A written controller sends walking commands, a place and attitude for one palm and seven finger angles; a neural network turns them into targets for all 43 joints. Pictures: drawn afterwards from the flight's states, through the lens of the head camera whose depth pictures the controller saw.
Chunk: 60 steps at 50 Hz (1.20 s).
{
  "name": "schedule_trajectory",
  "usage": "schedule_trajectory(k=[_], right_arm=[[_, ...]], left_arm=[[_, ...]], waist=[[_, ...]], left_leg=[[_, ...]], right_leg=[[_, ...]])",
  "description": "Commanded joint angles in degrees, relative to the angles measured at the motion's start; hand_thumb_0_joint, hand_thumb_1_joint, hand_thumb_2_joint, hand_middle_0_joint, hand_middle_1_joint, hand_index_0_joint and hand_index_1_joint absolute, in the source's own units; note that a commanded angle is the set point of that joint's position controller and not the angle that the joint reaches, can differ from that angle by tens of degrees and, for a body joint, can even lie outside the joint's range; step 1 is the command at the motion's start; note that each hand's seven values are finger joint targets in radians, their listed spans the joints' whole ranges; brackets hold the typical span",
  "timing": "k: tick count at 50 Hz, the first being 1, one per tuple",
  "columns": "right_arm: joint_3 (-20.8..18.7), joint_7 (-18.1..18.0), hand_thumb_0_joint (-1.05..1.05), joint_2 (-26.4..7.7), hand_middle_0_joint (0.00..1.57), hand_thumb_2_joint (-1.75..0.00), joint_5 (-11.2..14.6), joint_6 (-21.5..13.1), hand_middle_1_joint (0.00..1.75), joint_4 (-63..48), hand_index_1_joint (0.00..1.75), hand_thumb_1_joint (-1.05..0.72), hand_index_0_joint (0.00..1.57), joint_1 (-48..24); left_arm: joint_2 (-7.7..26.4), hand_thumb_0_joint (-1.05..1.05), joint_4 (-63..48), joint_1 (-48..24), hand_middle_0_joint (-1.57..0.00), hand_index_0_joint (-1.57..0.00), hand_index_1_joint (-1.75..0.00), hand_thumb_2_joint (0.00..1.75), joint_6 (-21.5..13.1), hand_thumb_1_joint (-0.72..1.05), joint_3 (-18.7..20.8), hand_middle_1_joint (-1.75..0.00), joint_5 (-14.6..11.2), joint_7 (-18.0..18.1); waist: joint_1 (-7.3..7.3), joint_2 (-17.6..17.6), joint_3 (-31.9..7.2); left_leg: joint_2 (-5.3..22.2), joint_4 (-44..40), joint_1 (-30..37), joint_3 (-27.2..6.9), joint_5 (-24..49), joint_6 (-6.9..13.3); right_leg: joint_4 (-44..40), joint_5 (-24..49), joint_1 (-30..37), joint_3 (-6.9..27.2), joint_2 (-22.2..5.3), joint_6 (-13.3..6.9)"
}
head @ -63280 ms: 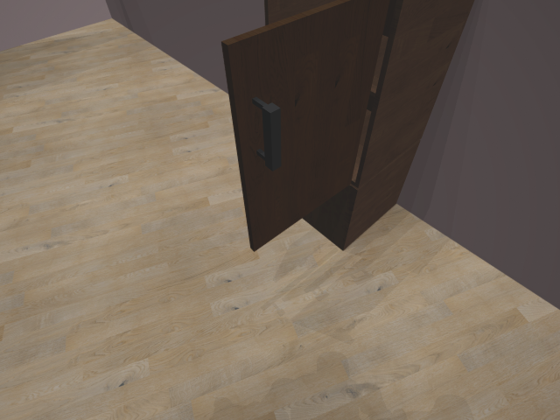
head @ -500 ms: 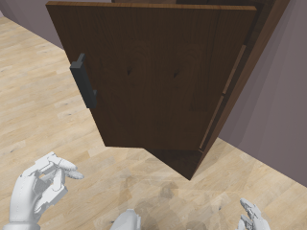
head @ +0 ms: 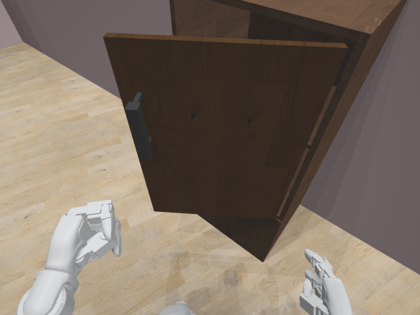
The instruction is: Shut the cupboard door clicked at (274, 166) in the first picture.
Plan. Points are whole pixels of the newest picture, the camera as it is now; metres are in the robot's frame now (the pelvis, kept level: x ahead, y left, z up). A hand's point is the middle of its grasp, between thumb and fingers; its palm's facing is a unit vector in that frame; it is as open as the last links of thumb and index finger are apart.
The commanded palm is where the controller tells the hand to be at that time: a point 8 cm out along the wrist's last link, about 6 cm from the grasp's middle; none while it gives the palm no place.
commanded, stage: raise the hand and make a fist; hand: left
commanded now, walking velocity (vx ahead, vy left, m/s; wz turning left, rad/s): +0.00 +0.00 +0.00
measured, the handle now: (142, 126) +0.46 +0.20 +0.11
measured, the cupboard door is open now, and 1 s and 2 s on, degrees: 35 35 35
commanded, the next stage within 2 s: bring the fist close to the handle in 0.48 s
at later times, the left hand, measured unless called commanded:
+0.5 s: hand (123, 216) +0.24 +0.17 +0.12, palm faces +0.06 -1.00 -0.07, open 3.1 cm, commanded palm +0.21 +0.21 +0.11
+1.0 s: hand (131, 202) +0.28 +0.17 +0.10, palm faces +0.00 -1.00 -0.02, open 3.1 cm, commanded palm +0.26 +0.22 +0.11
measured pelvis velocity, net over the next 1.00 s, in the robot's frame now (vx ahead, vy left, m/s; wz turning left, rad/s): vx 0.02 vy -0.02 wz -0.01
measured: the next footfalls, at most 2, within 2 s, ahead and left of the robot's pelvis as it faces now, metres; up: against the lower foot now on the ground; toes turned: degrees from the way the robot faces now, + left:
none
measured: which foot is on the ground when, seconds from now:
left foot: down 0.00-1.00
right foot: down 0.00-1.00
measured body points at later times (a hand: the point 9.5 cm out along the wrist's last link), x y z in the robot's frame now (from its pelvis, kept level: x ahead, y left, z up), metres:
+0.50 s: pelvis +0.01 -0.03 +0.01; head +0.02 -0.04 +0.46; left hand +0.23 +0.22 +0.12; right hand +0.19 -0.26 -0.06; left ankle +0.08 +0.10 -0.70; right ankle -0.02 -0.13 -0.70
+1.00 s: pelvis +0.02 -0.02 +0.01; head +0.03 -0.04 +0.46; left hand +0.27 +0.22 +0.10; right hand +0.19 -0.26 -0.07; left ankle +0.08 +0.10 -0.70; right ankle -0.02 -0.13 -0.70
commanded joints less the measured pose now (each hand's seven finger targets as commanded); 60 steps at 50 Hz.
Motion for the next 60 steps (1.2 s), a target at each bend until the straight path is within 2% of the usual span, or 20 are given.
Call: schedule_trajectory(k=[1,2,7,10,16,19,24,27,31,34,36,40,42,45,46,49,51,54,56,60], right_arm=[[-3.71,-0.46,0.0,-7.8,0.2,-0.9,-0.27,-4.12,0.3,-7.31,0.3,-0.9,0.2,-4.61],[-3.58,-0.3,0.0,-7.42,0.2,-0.9,-0.02,-4.36,0.3,-7.06,0.3,-0.9,0.2,-5.04],[-4.09,-0.09,0.0,-8.33,0.2,-0.9,0.83,-4.84,0.3,-6.45,0.3,-0.9,0.2,-4.64],[-4.33,-0.35,0.0,-8.66,0.2,-0.9,0.8,-4.7,0.3,-7.05,0.3,-0.9,0.2,-4.77],[-4.53,-0.42,0.0,-8.13,0.2,-0.9,-0.5,-5.41,0.3,-6.15,0.3,-0.9,0.2,-4.92],[-4.43,0.26,0.0,-7.55,0.2,-0.9,-0.25,-5.8,0.3,-5.33,0.3,-0.9,0.2,-4.86],[-4.97,0.47,0.0,-8.28,0.2,-0.9,0.38,-5.47,0.3,-5.43,0.3,-0.9,0.2,-4.06],[-5.18,0.04,0.0,-8.47,0.2,-0.9,0.48,-4.78,0.3,-6.07,0.3,-0.9,0.2,-4.46],[-5.17,-0.47,0.0,-8.54,0.2,-0.9,-0.12,-3.93,0.3,-5.52,0.3,-0.9,0.2,-4.52],[-4.97,-0.1,0.0,-7.65,0.2,-0.9,-0.11,-3.81,0.3,-5.31,0.3,-0.9,0.2,-4.89],[-5.16,0.0,0.0,-8.16,0.2,-0.9,-0.08,-3.69,0.3,-4.69,0.3,-0.9,0.2,-4.38],[-5.13,-0.3,0.0,-8.55,0.2,-0.9,0.62,-3.47,0.3,-4.05,0.3,-0.9,0.2,-4.02],[-5.44,-0.61,0.0,-8.91,0.2,-0.9,0.78,-3.35,0.3,-4.34,0.3,-0.9,0.2,-4.01],[-5.52,-1.04,0.0,-9.22,0.2,-0.9,0.63,-2.9,0.3,-4.89,0.3,-0.9,0.2,-4.28],[-5.58,-1.09,0.0,-9.48,0.2,-0.9,0.44,-2.64,0.3,-4.37,0.3,-0.9,0.2,-4.13],[-5.32,-0.61,0.0,-8.35,0.2,-0.9,0.31,-2.53,0.3,-5.1,0.3,-0.9,0.2,-5.38],[-5.44,-0.38,0.0,-8.62,0.2,-0.9,-0.02,-2.39,0.3,-4.43,0.3,-0.9,0.2,-4.94],[-5.27,0.22,0.0,-8.22,0.2,-0.9,0.13,-2.13,0.3,-4.32,0.3,-0.9,0.2,-5.05],[-5.54,0.19,0.0,-8.88,0.2,-0.9,0.2,-1.84,0.3,-3.86,0.3,-0.9,0.2,-4.66],[-5.46,-0.27,0.0,-8.97,0.2,-0.9,0.5,-1.66,0.3,-3.3,0.3,-0.9,0.2,-4.81]], left_arm=[[9.97,0.0,-16.08,-10.97,-1.3,-1.3,-1.5,0.9,-6.79,0.9,9.88,-1.5,-2.01,2.05],[7.26,0.0,-14.86,-10.89,-1.3,-1.3,-1.5,0.9,-6.48,0.9,7.65,-1.5,-2.29,1.69],[3.65,0.0,-5.76,-5.62,-1.3,-1.3,-1.5,0.9,-0.95,0.9,3.26,-1.5,-2.8,-2.03],[5.51,0.0,-6.95,-6.67,-1.3,-1.3,-1.5,0.9,1.18,0.9,4.54,-1.5,-2.8,-2.98],[10.93,0.0,-14.82,-13.21,-1.3,-1.3,-1.5,0.9,-5.92,0.9,11.45,-1.5,-2.58,1.5],[6.96,0.0,-12.7,-12.05,-1.3,-1.3,-1.5,0.9,-8.54,0.9,8.01,-1.5,-2.2,1.56],[4.9,0.0,-7.64,-6.63,-1.3,-1.3,-1.5,0.9,-4.82,0.9,4.51,-1.5,-2.38,-2.23],[5.7,0.0,-6.98,-6.4,-1.3,-1.3,-1.5,0.9,-2.11,0.9,5.66,-1.5,-3.28,-3.51],[10.95,0.0,-8.89,-11.36,-1.3,-1.3,-1.5,0.9,-3.8,0.9,12.65,-1.5,-4.13,-1.69],[8.7,0.0,-9.02,-13.75,-1.3,-1.3,-1.5,0.9,-7.08,0.9,11.91,-1.5,-4.15,-1.1],[10.05,0.0,-7.89,-13.74,-1.3,-1.3,-1.5,0.9,-7.99,0.9,12.51,-1.5,-3.87,-1.54],[6.97,0.0,-2.56,-17.18,-1.3,-1.3,-1.5,0.9,-5.75,0.9,7.46,-1.5,-3.94,-4.88],[6.69,0.0,-0.64,-17.37,-1.3,-1.3,-1.5,0.9,-3.86,0.9,6.78,-1.5,-4.25,-5.97],[8.86,0.0,0.32,-18.55,-1.3,-1.3,-1.5,0.9,-2.37,0.9,9.9,-1.5,-4.96,-5.89],[11.71,0.0,0.44,-19.5,-1.3,-1.3,-1.5,0.9,-2.7,0.9,12.63,-1.5,-4.89,-5.05],[8.8,0.0,-3.17,-22.93,-1.3,-1.3,-1.5,0.9,-4.54,0.9,10.63,-1.5,-3.99,-2.89],[11.26,0.0,-2.72,-22.5,-1.3,-1.3,-1.5,0.9,-5.6,0.9,12.91,-1.5,-3.42,-1.21],[6.77,0.0,-1.15,-23.75,-1.3,-1.3,-1.5,0.9,-5.97,0.9,8.09,-1.5,-2.37,-0.89],[7.73,0.0,1.42,-23.63,-1.3,-1.3,-1.5,0.9,-5.03,0.9,8.12,-1.5,-1.82,-0.9],[5.5,0.0,3.98,-32.93,-1.3,-1.3,-1.5,0.9,-2.97,0.9,4.59,-1.5,-0.92,-0.63]], waist=[[-0.4,3.63,-8.94],[-0.94,3.65,-7.67],[-0.95,-0.75,-2.66],[-0.44,-2.27,-2.97],[0.08,-1.26,-7.68],[-0.78,2.51,-7.01],[-0.82,0.48,-6.66],[-0.92,-4.63,-5.88],[-0.41,-6.57,-6.75],[-0.39,-2.05,-8.09],[-0.41,-1.16,-9.37],[-1.9,0.41,-7.04],[-1.96,-2.07,-7.17],[-1.04,-5.3,-8.74],[-0.57,-6.08,-9.03],[-0.37,-0.83,-11.16],[0.0,-1.4,-11.26],[-0.88,1.02,-10.17],[-1.16,-0.93,-9.06],[-2.58,0.05,-7.56]], left_leg=[[-0.22,-12.98,15.73,-5.39,-3.99,-0.82],[-0.3,-13.17,15.91,-5.1,-3.81,-0.79],[-0.86,-13.67,13.77,-3.36,-3.64,-0.44],[-1.24,-13.56,14.07,-2.68,-2.03,-0.27],[-1.55,-11.66,16.29,-1.87,2.66,-0.15],[-1.63,-10.91,16.72,-1.42,3.3,-0.41],[-1.82,-10.1,15.45,-0.72,4.79,-0.07],[-1.96,-9.19,14.14,-0.64,5.97,0.2],[-1.98,-8.54,14.1,-0.81,7.82,0.02],[-2.17,-8.6,15.64,-0.44,9.35,-0.17],[-2.06,-8.11,16.19,-0.24,10.33,-0.05],[-1.98,-8.6,16.06,-0.44,8.5,0.04],[-1.91,-8.46,15.6,-0.62,7.9,0.27],[-2.04,-9.07,15.73,-0.72,8.6,0.2],[-1.94,-8.91,15.41,-0.86,9.18,0.2],[-1.95,-10.1,18.7,-0.61,11.06,0.06],[-1.69,-10.02,18.41,-0.8,11.48,0.05],[-1.61,-10.82,18.82,-0.76,9.73,-0.18],[-1.39,-10.92,17.81,-0.96,7.82,-0.04],[-1.15,-12.28,18.24,-2.03,2.96,-0.27]], right_leg=[[-8.57,4.89,-4.85,-0.59,2.92,-2.39],[-9.15,5.04,-5.08,-0.65,2.78,-2.3],[-12.74,4.34,-4.39,0.29,2.09,-1.56],[-13.7,4.47,-3.5,0.82,1.74,-1.23],[-12.51,6.99,-2.08,1.82,1.88,-1.54],[-11.56,8.62,-3.14,1.76,1.77,-1.71],[-12.48,12.46,-1.61,3.05,0.96,-1.0],[-13.41,15.37,-0.61,4.72,0.08,0.15],[-12.45,19.39,0.25,4.96,0.1,0.5],[-10.64,21.8,-0.05,3.97,0.42,-0.07],[-10.33,22.65,0.34,3.98,0.59,-0.13],[-11.38,19.74,-1.91,3.68,0.78,-0.28],[-12.13,19.31,-1.71,4.41,0.47,0.28],[-12.01,20.55,-0.51,4.0,0.5,0.4],[-11.83,21.19,0.41,4.36,0.38,0.32],[-10.26,21.39,-0.22,2.26,1.25,-0.77],[-10.07,21.12,0.23,2.13,1.48,-1.06],[-10.07,18.53,-1.56,1.46,1.73,-1.33],[-10.97,16.3,-1.92,1.71,1.8,-1.2],[-11.83,10.64,-4.69,1.11,1.92,-1.33]])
